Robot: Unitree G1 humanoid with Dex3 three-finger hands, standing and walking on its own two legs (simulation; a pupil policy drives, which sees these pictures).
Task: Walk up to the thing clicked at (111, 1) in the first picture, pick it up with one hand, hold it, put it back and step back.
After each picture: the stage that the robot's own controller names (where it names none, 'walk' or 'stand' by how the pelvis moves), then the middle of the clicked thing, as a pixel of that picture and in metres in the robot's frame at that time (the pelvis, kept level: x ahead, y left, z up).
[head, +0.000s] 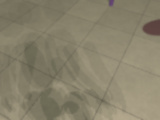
stand; (111, 1) +2.30 -0.43 -0.72
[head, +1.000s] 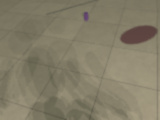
walk; (86, 16) +2.16 +0.05 -0.69
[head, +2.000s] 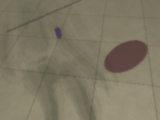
walk; (58, 33) +1.47 +0.39 -0.71
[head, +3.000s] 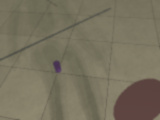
walk; (57, 66) +0.99 +0.35 -0.72
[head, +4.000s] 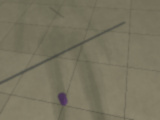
walk; (62, 99) +0.63 +0.26 -0.71
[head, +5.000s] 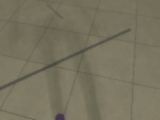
stand; out of the picture +0.40 +0.20 -0.69
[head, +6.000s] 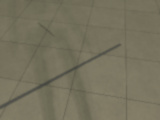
stand; out of the picture +0.32 +0.21 -0.72
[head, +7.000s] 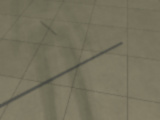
stand; out of the picture +0.33 +0.22 -0.72
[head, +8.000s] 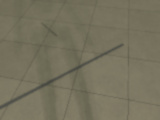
stand; out of the picture +0.32 +0.23 -0.73
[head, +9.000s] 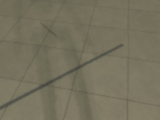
stand; out of the picture +0.31 +0.23 -0.73
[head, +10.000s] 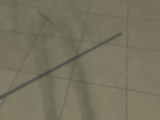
go down; out of the picture +0.32 +0.23 -0.72
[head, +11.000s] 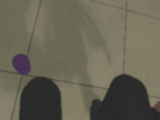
go down; (22, 65) +0.42 +0.22 -0.30
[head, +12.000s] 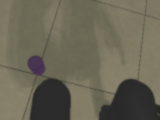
close in; (37, 66) +0.42 +0.21 -0.31
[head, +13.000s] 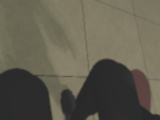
close in; out of the picture +0.41 +0.25 -0.22
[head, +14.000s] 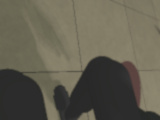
close; out of the picture +0.40 +0.26 -0.22
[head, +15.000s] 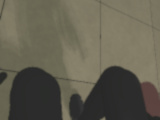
lift; out of the picture +0.33 +0.25 -0.19
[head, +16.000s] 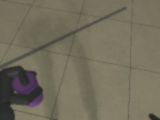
lift; (29, 90) +0.31 +0.18 -0.01
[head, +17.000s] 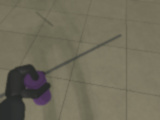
hold; (38, 88) +0.33 +0.17 +0.00
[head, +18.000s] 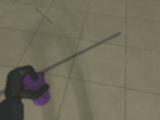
hold; (38, 89) +0.33 +0.17 -0.01
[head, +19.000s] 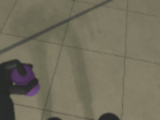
crouch; (26, 81) +0.36 +0.19 -0.07
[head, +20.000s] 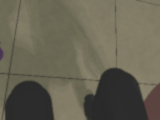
lower; out of the picture +0.45 +0.25 -0.14
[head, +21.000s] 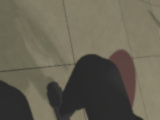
lower; out of the picture +0.43 +0.27 -0.23
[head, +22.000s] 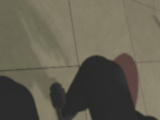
lower; out of the picture +0.42 +0.27 -0.23
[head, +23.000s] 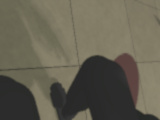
lower; out of the picture +0.42 +0.27 -0.23
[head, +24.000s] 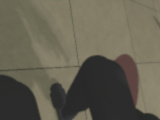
lower; out of the picture +0.42 +0.26 -0.23
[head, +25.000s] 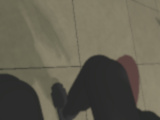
open; out of the picture +0.41 +0.25 -0.23
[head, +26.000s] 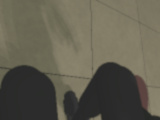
stand; out of the picture +0.41 +0.23 -0.23
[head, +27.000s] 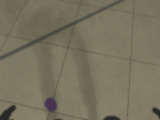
stand; (51, 104) +0.38 +0.19 -0.56
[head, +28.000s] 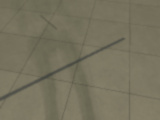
stand; out of the picture +0.35 +0.18 -0.66
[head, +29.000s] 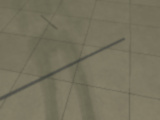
stand; out of the picture +0.35 +0.19 -0.67
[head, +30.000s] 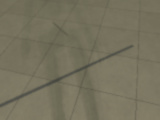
stand; out of the picture +0.37 +0.18 -0.72
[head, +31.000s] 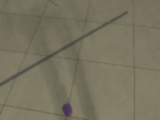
walk; (67, 110) +0.41 +0.14 -0.70
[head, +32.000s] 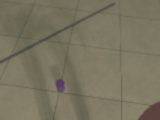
walk; (60, 85) +0.60 +0.16 -0.69
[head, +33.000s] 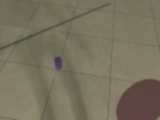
walk; (58, 63) +0.93 +0.23 -0.70
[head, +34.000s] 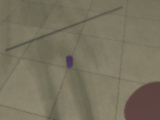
stand; (69, 61) +0.99 +0.17 -0.71
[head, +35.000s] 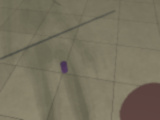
stand; (64, 67) +0.98 +0.21 -0.72
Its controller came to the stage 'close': yes
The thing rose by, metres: 0.71
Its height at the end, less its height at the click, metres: +0.00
